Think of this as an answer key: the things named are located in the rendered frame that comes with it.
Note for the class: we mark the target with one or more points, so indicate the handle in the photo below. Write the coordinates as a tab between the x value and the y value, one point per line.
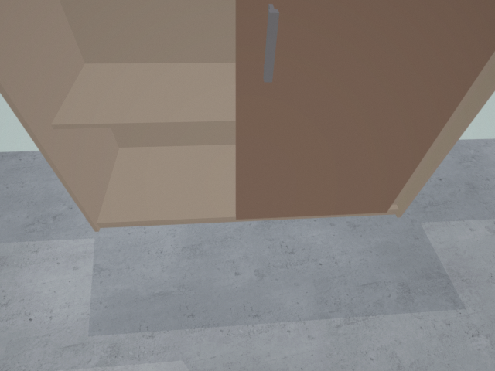
272	30

